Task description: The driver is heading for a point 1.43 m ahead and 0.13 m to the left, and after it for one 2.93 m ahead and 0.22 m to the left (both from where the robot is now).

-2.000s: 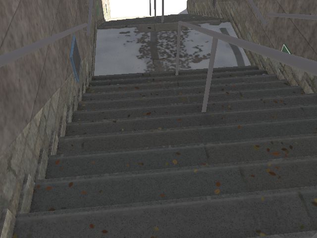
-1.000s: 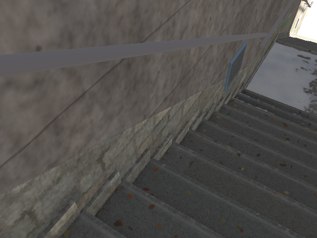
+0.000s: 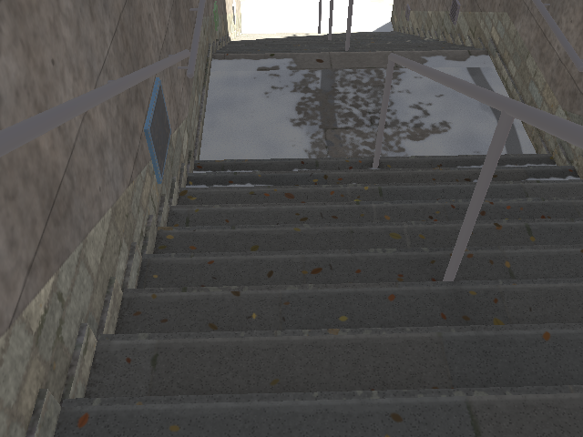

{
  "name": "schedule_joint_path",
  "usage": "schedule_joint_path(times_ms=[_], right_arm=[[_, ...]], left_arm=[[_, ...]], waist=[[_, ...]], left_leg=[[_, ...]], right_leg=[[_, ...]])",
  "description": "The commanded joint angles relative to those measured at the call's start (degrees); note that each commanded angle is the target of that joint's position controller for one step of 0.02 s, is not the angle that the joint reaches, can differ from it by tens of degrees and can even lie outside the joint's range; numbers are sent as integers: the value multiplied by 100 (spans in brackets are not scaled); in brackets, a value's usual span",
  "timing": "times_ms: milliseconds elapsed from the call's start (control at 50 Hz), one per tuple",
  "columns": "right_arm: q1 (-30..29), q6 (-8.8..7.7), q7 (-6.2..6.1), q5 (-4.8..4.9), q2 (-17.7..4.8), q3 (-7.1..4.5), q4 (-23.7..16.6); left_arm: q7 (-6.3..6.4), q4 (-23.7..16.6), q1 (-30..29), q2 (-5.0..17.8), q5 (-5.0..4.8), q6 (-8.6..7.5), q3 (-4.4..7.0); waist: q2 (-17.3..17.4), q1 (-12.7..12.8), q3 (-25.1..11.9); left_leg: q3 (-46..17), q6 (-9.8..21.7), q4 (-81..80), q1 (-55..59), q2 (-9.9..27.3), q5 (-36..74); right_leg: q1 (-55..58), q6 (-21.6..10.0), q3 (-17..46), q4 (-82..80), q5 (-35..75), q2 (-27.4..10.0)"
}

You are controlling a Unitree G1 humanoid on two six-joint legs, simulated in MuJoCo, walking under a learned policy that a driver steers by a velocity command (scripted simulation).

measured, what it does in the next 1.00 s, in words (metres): goes down: right foot 0.16 m lower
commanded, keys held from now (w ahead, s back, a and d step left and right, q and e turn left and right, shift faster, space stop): w+e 0.02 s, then w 0.88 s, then w+q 0.10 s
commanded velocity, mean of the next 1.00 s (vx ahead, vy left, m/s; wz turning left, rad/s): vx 0.41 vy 0.00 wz -0.14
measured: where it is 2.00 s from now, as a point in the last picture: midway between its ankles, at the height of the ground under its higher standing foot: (334, 351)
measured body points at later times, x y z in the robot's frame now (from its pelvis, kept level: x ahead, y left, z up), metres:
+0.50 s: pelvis +0.14 -0.04 -0.04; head +0.14 -0.04 +0.41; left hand +0.34 +0.12 -0.16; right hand -0.06 -0.15 -0.17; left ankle -0.02 +0.09 -0.73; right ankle +0.30 -0.22 -0.73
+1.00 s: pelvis +0.41 -0.15 -0.20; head +0.41 -0.14 +0.25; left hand +0.28 +0.06 -0.34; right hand +0.57 -0.38 -0.30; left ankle +0.63 -0.03 -0.88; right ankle +0.29 -0.22 -0.89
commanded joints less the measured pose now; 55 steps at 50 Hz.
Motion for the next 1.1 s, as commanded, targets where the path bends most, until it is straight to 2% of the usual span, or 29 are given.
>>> schedule_joint_path(times_ms=[20,60,100,160,300,340,380,440,560,600,620,640,660,680,700,720,740,760,780,800,820,840,860,880,900,920,940,1000,1100], right_arm=[[903,-95,142,-37,-654,-337,-100],[543,-166,324,241,-5,-151,-55],[854,-191,426,93,-250,-247,212],[1303,-254,356,-64,-243,-231,762],[2400,-444,243,-233,214,72,1972],[3223,-454,67,-139,341,165,2258],[3192,-371,55,-71,428,256,2281],[2604,-347,273,-215,392,347,2140],[2945,-260,78,-42,-82,99,2444],[2706,-123,193,-55,-293,-15,2483],[2459,-70,319,-82,-372,-50,2410],[3174,-30,533,-427,39,73,2705],[4398,-80,680,-102,843,162,2888],[3327,-189,796,62,323,73,2272],[1520,-343,724,201,94,25,1503],[905,-404,597,179,-311,-60,1420],[1068,-469,480,78,-137,-7,1451],[913,-436,411,92,-34,-43,1387],[857,-429,334,-135,375,82,1304],[857,-362,375,-200,575,90,1472],[900,-282,431,-224,371,42,1529],[1062,35,168,118,36,-115,1548],[1489,188,84,259,1,-125,1734],[764,141,91,401,-131,-198,1442],[174,-47,437,-397,654,265,1222],[34,-105,515,-300,458,224,1282],[56,-122,579,-332,327,217,1288],[-631,-39,565,-211,-184,135,807],[-1767,-10,546,-127,-168,167,544]], left_arm=[[224,-231,-38,514,99,32,141],[153,196,268,345,305,18,109],[-148,544,507,185,314,-40,70],[-262,609,55,88,314,-88,19],[-90,420,-1091,-43,266,-144,-184],[-50,410,-1630,-298,282,-145,-256],[-118,519,-1770,-393,312,-142,-341],[-220,468,-1479,-208,371,-37,-321],[-258,123,-2479,-286,374,-34,-445],[-192,655,-1592,88,252,-99,-244],[-126,1074,-576,458,192,-177,-43],[-147,1452,885,923,242,-210,182],[-183,1762,2141,1407,378,-133,286],[-254,1924,2865,1181,463,-115,258],[-245,1957,2247,1235,268,-198,351],[-235,1746,1519,736,148,-194,215],[-210,1470,711,51,309,-188,-38],[-198,1506,510,-90,370,-214,-135],[-95,1354,101,-637,298,-392,-347],[-10,1363,103,-520,109,-519,-318],[10,1367,326,-273,9,-565,-302],[274,1585,170,773,-570,-316,86],[296,1558,336,741,-478,-264,91],[331,1817,687,113,-546,-297,-14],[189,1989,1575,-870,504,-554,-444],[197,2001,1615,-807,536,-578,-378],[87,1986,1531,-563,588,-502,-427],[-42,1893,1132,-351,515,-490,-502],[340,2395,2346,-20,273,-339,-402]], waist=[[144,-430,185],[595,-204,365],[352,-233,539],[497,-357,604],[518,-642,792],[660,-1019,832],[234,-909,1036],[509,-548,1366],[325,-1164,1575],[40,-775,1216],[-322,-227,865],[-758,103,-59],[-1653,-21,-1884],[-1067,578,-2058],[-1048,802,-570],[-278,666,20],[173,147,420],[-81,-217,900],[124,-589,982],[180,-512,1129],[-197,-454,1029],[-506,-827,1116],[-414,-877,669],[-170,-688,964],[74,22,953],[437,125,980],[63,-35,917],[-61,-242,1138],[20,630,1696]], left_leg=[[-2744,1579,-1541,2698,2607,825],[-1676,963,-1515,1790,1679,204],[-1268,944,-1769,941,1425,-295],[-1148,1078,-1787,738,1504,-466],[-1389,1241,-935,2277,1931,1068],[-1303,1167,-687,3044,1896,1016],[-914,1034,-413,1878,1670,790],[-663,1007,-541,-625,1590,-147],[-920,727,696,895,1667,-217],[-719,502,1800,1082,1459,291],[-335,333,2935,750,1135,824],[-211,-27,4572,-522,972,138],[108,-405,7448,-1803,383,-2932],[-222,-468,8542,-2893,111,-3130],[-60,-346,8605,-4614,427,-2852],[-141,-165,8130,-4520,828,-2092],[-636,23,6741,-3719,1135,-845],[-661,189,6457,-3152,1188,-545],[-1001,409,4796,-2566,1471,702],[-845,368,3508,-2000,1411,1448],[-614,294,3254,-1909,1207,1538],[-209,-227,2986,-1162,990,1116],[-38,-331,3405,-740,805,1545],[-419,-270,2569,-1612,999,2841],[-1070,-261,1970,-3026,1449,3624],[-929,-168,637,-3002,1336,4977],[-618,-71,701,-1804,1140,5362],[-298,51,1337,-486,880,4300],[-97,12,-712,-1637,992,2829]], right_leg=[[-3368,423,265,1886,-12,-529],[-2938,460,-86,2358,1252,-635],[-2551,387,-482,2763,1784,-693],[-2489,287,-558,2663,2574,-950],[-3667,202,-175,876,3707,-1379],[-4067,310,-461,-271,4476,-1392],[-3047,260,-892,-1217,5404,-1580],[-536,54,-1234,-607,5318,-1471],[-68,-8,-1377,-2357,3821,-1457],[1125,-52,-1485,-2946,4196,-1441],[2452,-99,-1876,-3356,4420,-1234],[4872,-494,-1502,-2299,5742,-1735],[7399,-1314,-858,-254,8917,-2655],[7659,-1806,270,-637,8380,-3099],[6565,-1860,525,-1445,5322,-3226],[5095,-1604,349,-2023,2933,-3041],[3588,-1448,274,-2237,2879,-2914],[2217,-1473,253,-2344,3236,-2875],[1317,-1173,-103,-2603,3116,-2544],[645,-1223,-510,-3006,2748,-2298],[640,-1481,-463,-3030,2707,-2183],[404,-1288,-551,-2635,4958,-2168],[486,-1230,-805,-2326,5828,-2192],[999,-1078,-785,-2041,4373,-1981],[1830,-1174,-572,-1716,2921,-2180],[1922,-1061,-875,-1316,1841,-1880],[788,-1075,-965,-1519,1583,-1773],[-424,-1016,-878,-1559,1285,-1849],[2368,-826,-590,-476,1800,-2164]])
